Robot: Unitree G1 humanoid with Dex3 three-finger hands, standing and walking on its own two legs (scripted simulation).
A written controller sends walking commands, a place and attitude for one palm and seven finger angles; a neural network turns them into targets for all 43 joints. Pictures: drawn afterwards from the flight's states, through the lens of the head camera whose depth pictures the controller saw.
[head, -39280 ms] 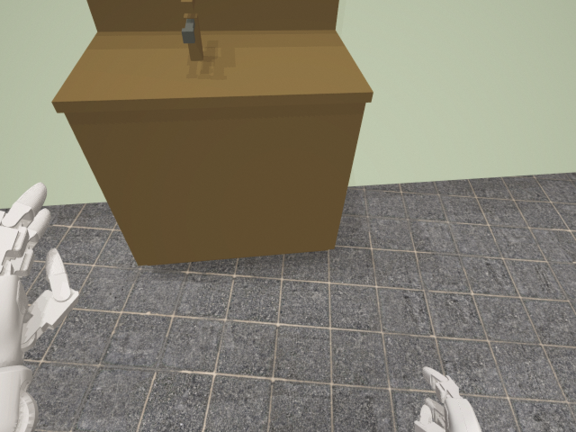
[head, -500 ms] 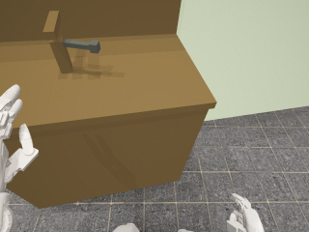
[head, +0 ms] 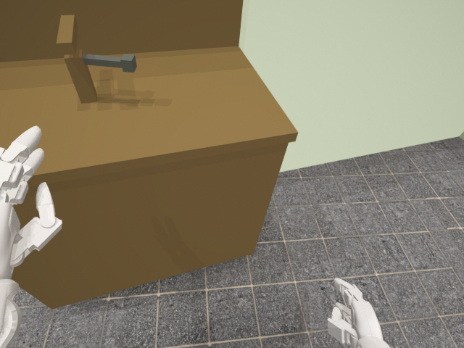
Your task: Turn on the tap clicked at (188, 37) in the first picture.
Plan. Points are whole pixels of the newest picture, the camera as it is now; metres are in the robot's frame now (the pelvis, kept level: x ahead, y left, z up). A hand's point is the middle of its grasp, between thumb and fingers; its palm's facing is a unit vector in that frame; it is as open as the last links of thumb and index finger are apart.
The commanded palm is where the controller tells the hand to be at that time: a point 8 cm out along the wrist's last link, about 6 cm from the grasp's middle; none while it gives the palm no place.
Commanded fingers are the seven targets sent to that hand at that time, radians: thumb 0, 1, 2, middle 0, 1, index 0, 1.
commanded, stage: stop stepping back and stand still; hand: left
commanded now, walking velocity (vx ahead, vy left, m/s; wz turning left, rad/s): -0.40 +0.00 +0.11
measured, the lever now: (128, 63) +0.65 +0.28 +0.14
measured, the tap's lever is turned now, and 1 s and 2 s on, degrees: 70 70 70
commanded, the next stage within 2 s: stand and check the lever's angle in 0.78 s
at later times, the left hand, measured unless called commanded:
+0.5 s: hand out of the picture +0.08 +0.27 +0.17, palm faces +0.49 -0.79 -0.36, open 7.4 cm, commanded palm +0.03 +0.30 +0.18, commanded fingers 0.00 0.90 0.90 -0.20 -0.30 -0.20 -0.30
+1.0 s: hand out of the picture +0.08 +0.28 +0.16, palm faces +0.54 -0.76 -0.36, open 7.4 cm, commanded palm +0.02 +0.31 +0.18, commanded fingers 0.00 0.90 0.90 -0.20 -0.30 -0.20 -0.30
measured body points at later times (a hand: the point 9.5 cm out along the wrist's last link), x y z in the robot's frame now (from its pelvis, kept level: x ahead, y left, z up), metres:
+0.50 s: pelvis -0.11 +0.00 +0.00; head -0.14 +0.00 +0.44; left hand +0.05 +0.31 +0.18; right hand +0.04 -0.23 -0.09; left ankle -0.11 +0.14 -0.74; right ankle -0.07 -0.09 -0.71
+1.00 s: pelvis -0.10 +0.01 +0.00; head -0.09 +0.01 +0.44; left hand +0.04 +0.32 +0.18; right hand +0.11 -0.19 -0.09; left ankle -0.08 +0.14 -0.74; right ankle -0.07 -0.08 -0.74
